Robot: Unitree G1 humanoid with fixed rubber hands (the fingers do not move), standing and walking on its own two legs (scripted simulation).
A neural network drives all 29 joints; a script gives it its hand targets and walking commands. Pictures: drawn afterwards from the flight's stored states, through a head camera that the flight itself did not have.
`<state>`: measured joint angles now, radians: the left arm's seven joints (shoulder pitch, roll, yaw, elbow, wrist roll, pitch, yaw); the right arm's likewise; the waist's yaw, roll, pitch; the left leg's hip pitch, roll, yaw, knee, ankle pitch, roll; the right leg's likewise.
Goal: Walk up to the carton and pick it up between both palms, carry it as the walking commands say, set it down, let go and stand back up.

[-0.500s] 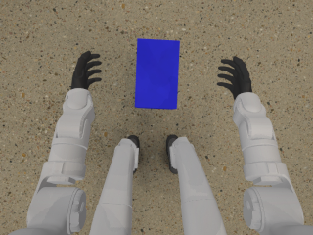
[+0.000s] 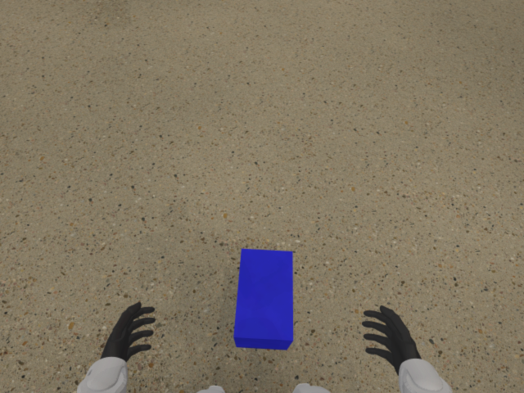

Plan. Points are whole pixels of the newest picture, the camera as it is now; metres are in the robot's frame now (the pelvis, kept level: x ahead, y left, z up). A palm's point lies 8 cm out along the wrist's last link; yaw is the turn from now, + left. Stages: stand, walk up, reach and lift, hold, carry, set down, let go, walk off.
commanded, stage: let go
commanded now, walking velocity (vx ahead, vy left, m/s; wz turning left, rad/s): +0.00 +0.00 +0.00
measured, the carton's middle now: (264, 299) +0.42 -0.04 -0.65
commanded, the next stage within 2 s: stand in 0.52 s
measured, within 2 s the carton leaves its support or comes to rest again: neither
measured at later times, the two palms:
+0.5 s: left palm (97, 391) +0.15 +0.23 -0.06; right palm (417, 379) +0.14 -0.23 -0.06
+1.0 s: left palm out of the picture +0.13 +0.27 -0.07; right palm out of the picture +0.12 -0.27 -0.07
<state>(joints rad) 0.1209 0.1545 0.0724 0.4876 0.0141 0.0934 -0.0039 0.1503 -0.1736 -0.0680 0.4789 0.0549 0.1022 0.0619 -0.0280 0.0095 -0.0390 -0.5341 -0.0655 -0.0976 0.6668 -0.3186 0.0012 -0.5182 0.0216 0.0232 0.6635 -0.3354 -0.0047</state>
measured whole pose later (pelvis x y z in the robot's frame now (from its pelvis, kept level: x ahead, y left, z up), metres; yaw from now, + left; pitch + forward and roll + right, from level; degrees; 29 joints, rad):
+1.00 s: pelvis +0.00 +0.00 +0.01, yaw +0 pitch +0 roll +0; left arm 0.26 0.28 0.03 0.69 0.01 0.01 0.00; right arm 0.24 -0.30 -0.04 0.70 0.05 0.03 0.00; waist -0.03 0.01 -0.06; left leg -0.26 -0.07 -0.10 0.58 -0.31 0.01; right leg -0.24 0.02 0.03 0.56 -0.32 0.00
